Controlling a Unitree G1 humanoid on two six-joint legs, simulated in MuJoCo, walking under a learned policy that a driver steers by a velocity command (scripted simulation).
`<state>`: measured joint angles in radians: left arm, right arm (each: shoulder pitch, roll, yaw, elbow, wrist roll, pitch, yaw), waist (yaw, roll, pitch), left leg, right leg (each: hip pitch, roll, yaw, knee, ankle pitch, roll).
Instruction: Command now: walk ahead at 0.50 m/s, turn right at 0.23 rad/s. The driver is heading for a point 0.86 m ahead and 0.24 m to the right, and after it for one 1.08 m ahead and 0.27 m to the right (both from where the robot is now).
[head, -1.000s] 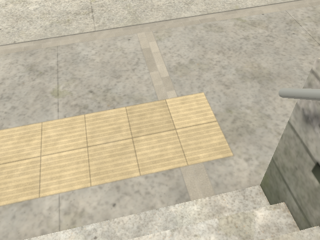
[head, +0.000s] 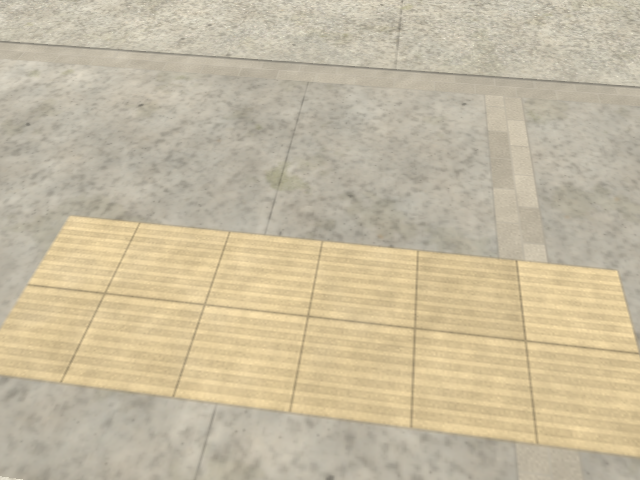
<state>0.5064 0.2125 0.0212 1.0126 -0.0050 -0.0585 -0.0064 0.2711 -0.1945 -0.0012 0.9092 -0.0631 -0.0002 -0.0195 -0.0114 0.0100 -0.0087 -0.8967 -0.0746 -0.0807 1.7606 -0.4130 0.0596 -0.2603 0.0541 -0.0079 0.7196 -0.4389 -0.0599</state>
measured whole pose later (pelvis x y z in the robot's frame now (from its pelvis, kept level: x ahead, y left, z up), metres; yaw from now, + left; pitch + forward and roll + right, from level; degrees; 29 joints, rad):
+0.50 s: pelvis +0.25 +0.06 -0.22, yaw -15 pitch -2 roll -1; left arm 0.24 0.23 0.06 0.92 0.05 0.02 0.01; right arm 0.50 -0.20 -0.01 1.03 -0.03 -0.08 0.01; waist 0.01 -0.02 -0.02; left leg -0.30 0.03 0.12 0.86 -0.53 0.05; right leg -0.95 0.04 0.07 1.55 -0.09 -0.06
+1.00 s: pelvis +0.47 -0.05 -0.42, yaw -33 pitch +0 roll +1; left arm 0.37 0.20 0.04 1.02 0.02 -0.04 0.00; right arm 0.22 -0.23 -0.04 0.93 -0.07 -0.03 -0.01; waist -0.01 0.03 0.05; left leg -0.77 0.08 -0.06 1.39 -0.28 -0.04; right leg -0.35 0.11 0.04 0.81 -0.45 -0.09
